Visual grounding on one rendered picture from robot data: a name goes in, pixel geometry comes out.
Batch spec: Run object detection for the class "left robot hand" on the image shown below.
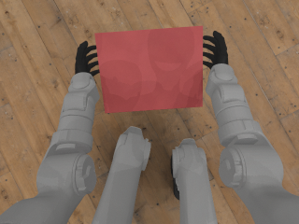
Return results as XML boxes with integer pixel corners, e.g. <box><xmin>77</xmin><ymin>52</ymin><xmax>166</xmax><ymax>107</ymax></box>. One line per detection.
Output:
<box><xmin>75</xmin><ymin>41</ymin><xmax>100</xmax><ymax>76</ymax></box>

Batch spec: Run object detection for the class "robot right forearm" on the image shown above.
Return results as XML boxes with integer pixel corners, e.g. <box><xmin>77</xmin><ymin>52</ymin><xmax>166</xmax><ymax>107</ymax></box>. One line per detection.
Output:
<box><xmin>206</xmin><ymin>63</ymin><xmax>284</xmax><ymax>179</ymax></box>

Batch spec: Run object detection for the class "robot left forearm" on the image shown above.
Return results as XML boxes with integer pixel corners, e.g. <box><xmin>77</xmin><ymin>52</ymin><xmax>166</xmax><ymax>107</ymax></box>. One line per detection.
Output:
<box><xmin>36</xmin><ymin>72</ymin><xmax>100</xmax><ymax>191</ymax></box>

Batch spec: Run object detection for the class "robot right upper arm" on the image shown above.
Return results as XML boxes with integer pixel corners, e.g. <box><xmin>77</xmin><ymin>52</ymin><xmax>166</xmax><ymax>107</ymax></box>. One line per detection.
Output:
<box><xmin>218</xmin><ymin>145</ymin><xmax>299</xmax><ymax>224</ymax></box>

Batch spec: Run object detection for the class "robot left upper arm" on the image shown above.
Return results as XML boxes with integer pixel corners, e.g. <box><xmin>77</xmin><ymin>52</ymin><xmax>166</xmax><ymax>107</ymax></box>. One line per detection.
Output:
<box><xmin>0</xmin><ymin>152</ymin><xmax>97</xmax><ymax>224</ymax></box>

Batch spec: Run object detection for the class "carton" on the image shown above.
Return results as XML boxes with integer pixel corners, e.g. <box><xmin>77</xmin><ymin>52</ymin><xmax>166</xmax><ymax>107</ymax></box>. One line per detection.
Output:
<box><xmin>94</xmin><ymin>25</ymin><xmax>203</xmax><ymax>114</ymax></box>

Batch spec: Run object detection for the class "left robot shin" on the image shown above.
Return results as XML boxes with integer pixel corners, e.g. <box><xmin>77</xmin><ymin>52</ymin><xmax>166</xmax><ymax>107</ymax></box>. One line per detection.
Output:
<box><xmin>113</xmin><ymin>126</ymin><xmax>144</xmax><ymax>158</ymax></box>

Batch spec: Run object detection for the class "right robot hand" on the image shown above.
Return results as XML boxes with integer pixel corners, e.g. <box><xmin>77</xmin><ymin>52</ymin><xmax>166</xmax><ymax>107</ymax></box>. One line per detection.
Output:
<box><xmin>203</xmin><ymin>31</ymin><xmax>229</xmax><ymax>70</ymax></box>

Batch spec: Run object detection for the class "robot right foot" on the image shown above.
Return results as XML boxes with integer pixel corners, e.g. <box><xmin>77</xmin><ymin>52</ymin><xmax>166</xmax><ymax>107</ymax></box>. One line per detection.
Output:
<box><xmin>170</xmin><ymin>154</ymin><xmax>180</xmax><ymax>200</ymax></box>

